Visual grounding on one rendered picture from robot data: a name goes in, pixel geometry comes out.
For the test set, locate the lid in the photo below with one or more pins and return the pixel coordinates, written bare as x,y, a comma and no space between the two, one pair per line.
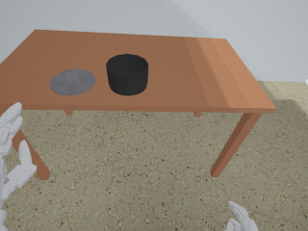
59,83

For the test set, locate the robot left hand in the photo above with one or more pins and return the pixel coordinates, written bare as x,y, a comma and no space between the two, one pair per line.
10,123

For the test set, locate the pot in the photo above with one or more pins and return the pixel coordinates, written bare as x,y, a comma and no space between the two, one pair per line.
127,74

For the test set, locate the table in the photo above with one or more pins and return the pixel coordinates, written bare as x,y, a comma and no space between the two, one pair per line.
185,74

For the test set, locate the robot right hand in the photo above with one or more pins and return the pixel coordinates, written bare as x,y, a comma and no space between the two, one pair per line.
247,224

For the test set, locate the knob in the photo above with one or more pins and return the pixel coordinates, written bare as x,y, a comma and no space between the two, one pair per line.
71,76

